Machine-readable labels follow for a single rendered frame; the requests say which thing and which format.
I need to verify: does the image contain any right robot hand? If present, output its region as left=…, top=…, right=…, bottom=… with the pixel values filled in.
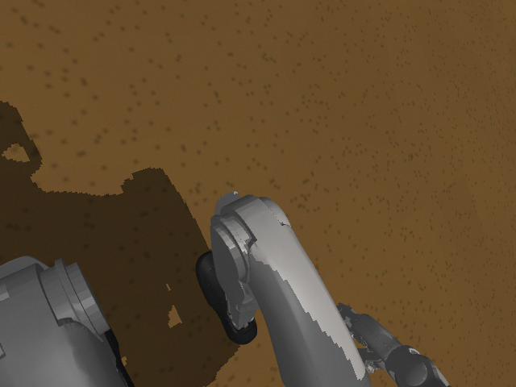
left=337, top=303, right=402, bottom=373

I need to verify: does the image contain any left robot foot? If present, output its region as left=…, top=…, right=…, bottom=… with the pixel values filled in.
left=104, top=329, right=135, bottom=387

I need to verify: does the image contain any right robot foot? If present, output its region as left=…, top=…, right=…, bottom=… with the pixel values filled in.
left=196, top=251, right=257, bottom=344

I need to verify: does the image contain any right robot arm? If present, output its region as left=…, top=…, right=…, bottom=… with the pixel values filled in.
left=385, top=345, right=451, bottom=387

